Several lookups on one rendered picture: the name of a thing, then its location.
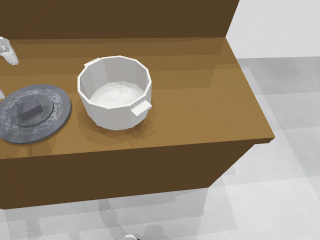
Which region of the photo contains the robot left hand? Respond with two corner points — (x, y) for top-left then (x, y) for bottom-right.
(0, 37), (19, 100)

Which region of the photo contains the pot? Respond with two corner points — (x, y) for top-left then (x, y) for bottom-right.
(77, 55), (152, 131)

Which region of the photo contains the knob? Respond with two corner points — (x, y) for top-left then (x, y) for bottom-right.
(14, 94), (42, 118)

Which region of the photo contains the table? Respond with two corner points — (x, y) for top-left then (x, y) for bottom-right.
(0, 0), (275, 210)

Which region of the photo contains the lid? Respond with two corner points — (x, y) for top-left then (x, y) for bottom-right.
(0, 84), (72, 144)

